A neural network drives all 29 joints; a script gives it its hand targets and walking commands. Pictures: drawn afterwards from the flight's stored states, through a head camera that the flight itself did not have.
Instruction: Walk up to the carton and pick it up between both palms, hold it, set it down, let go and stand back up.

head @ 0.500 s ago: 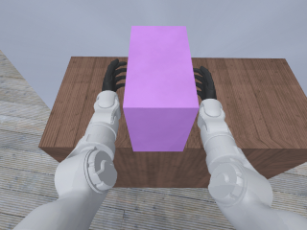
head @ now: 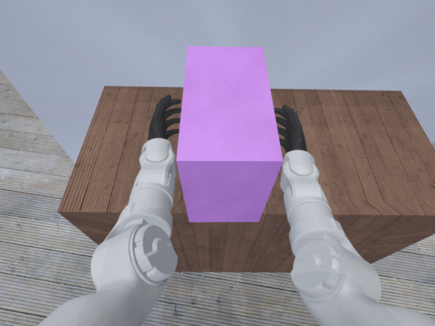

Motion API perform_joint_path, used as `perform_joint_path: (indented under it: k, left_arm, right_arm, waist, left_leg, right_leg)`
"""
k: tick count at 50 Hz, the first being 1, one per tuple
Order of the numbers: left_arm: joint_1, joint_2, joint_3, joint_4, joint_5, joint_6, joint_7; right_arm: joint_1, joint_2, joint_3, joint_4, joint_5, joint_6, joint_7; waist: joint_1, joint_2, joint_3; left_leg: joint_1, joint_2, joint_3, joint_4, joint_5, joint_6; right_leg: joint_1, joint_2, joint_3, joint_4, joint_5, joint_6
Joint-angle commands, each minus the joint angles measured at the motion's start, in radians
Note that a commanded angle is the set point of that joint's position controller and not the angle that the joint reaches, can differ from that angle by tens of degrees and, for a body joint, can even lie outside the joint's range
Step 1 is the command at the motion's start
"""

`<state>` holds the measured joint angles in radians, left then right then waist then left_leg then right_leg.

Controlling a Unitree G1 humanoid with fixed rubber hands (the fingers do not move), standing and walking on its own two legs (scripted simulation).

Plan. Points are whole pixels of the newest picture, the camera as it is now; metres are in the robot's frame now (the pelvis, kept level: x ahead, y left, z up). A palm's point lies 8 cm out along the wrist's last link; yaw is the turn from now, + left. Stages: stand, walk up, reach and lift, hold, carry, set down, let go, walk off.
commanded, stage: reach and lift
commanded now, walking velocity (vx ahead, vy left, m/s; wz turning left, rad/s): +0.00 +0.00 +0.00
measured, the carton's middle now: (224, 137) +0.50 +0.03 +0.01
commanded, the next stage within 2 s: none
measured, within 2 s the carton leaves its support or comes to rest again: leaves its support in 1.42 s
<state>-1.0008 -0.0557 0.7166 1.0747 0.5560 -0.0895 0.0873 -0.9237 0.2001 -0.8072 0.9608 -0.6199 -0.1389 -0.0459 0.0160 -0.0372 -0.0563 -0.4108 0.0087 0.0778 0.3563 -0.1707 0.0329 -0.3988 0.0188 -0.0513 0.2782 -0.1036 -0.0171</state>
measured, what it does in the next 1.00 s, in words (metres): stands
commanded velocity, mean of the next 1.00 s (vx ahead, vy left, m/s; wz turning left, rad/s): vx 0.00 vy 0.00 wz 0.00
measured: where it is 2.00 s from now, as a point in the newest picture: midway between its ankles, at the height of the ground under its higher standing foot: outside the picture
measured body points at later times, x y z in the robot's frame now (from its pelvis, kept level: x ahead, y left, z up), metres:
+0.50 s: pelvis +0.00 +0.00 +0.00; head +0.07 +0.02 +0.45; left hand +0.44 +0.16 +0.07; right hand +0.43 -0.10 +0.06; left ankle -0.01 +0.09 -0.75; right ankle +0.01 -0.11 -0.75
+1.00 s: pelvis +0.01 +0.00 +0.00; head +0.07 +0.03 +0.45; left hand +0.44 +0.16 +0.07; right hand +0.43 -0.09 +0.06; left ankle -0.01 +0.09 -0.75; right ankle +0.00 -0.11 -0.75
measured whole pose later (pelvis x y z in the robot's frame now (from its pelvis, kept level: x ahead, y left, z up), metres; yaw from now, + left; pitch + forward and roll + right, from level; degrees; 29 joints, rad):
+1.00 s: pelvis +0.01 +0.00 +0.00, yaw +2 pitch +9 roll -1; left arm -0.88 -0.13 0.67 0.90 0.57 -0.01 0.05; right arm -0.81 0.25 -0.81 0.88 -0.62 -0.19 -0.02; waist 0.01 -0.04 -0.03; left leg -0.32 0.01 0.07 0.34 -0.18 0.03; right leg -0.29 0.01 -0.10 0.26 -0.13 -0.02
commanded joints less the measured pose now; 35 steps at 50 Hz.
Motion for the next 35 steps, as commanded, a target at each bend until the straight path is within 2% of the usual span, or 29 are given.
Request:
perform_joint_path:
  k: [1, 4, 9, 14, 15, 20, 21, 24, 35]
  left_arm:
    - [-0.416, -0.287, -0.084, -0.084, 0.068, -0.038, -0.083]
    - [-0.393, -0.327, -0.102, -0.092, 0.070, -0.016, -0.106]
    - [-0.411, -0.322, -0.144, -0.149, 0.039, -0.002, -0.120]
    - [-0.406, -0.322, -0.149, -0.144, 0.041, 0.010, -0.129]
    - [-0.398, -0.341, -0.155, -0.145, 0.039, 0.012, -0.129]
    - [-0.402, -0.349, -0.161, -0.159, 0.051, 0.027, -0.124]
    - [-0.398, -0.348, -0.165, -0.161, 0.044, 0.029, -0.123]
    - [-0.384, -0.358, -0.168, -0.164, 0.047, 0.036, -0.125]
    - [-0.355, -0.401, -0.194, -0.153, 0.046, 0.042, -0.130]
  right_arm:
    - [-0.415, 0.343, 0.128, -0.072, -0.095, -0.059, 0.123]
    - [-0.412, 0.362, 0.134, -0.098, -0.106, -0.065, 0.142]
    - [-0.416, 0.365, 0.166, -0.118, -0.092, -0.070, 0.144]
    - [-0.412, 0.379, 0.168, -0.099, -0.082, -0.061, 0.145]
    - [-0.414, 0.369, 0.164, -0.104, -0.086, -0.064, 0.147]
    - [-0.418, 0.371, 0.160, -0.109, -0.082, -0.069, 0.149]
    - [-0.425, 0.376, 0.169, -0.119, -0.081, -0.069, 0.149]
    - [-0.426, 0.368, 0.166, -0.112, -0.074, -0.068, 0.151]
    - [-0.424, 0.388, 0.205, -0.098, -0.059, -0.095, 0.145]
  waist:
    - [0.018, 0.068, -0.627]
    - [0.009, 0.052, -0.587]
    - [-0.005, 0.033, -0.568]
    - [0.003, 0.046, -0.535]
    - [0.002, 0.064, -0.534]
    - [0.008, 0.075, -0.553]
    - [0.006, 0.058, -0.556]
    - [0.009, 0.067, -0.525]
    - [0.005, 0.060, -0.534]
  left_leg:
    - [0.285, 0.007, 0.046, 0.024, 0.501, -0.056]
    - [0.306, 0.011, 0.043, 0.017, 0.494, -0.055]
    - [0.291, 0.010, 0.041, 0.014, 0.466, -0.048]
    - [0.270, 0.007, 0.048, 0.001, 0.391, -0.044]
    - [0.274, 0.007, 0.047, 0.000, 0.396, -0.049]
    - [0.300, 0.011, 0.046, 0.007, 0.417, -0.054]
    - [0.295, 0.011, 0.049, 0.011, 0.418, -0.052]
    - [0.282, 0.009, 0.050, 0.000, 0.394, -0.049]
    - [0.279, 0.013, 0.045, 0.013, 0.462, -0.053]
  right_leg:
    - [0.383, -0.007, -0.049, 0.057, 0.321, 0.066]
    - [0.362, -0.007, -0.061, 0.043, 0.282, 0.070]
    - [0.373, -0.007, -0.059, 0.050, 0.290, 0.079]
    - [0.373, -0.012, -0.057, 0.038, 0.245, 0.074]
    - [0.369, -0.013, -0.061, 0.039, 0.233, 0.071]
    - [0.352, -0.010, -0.067, 0.029, 0.197, 0.061]
    - [0.358, -0.008, -0.068, 0.032, 0.203, 0.061]
    - [0.374, -0.010, -0.068, 0.027, 0.194, 0.062]
    - [0.397, -0.012, -0.067, 0.046, 0.285, 0.057]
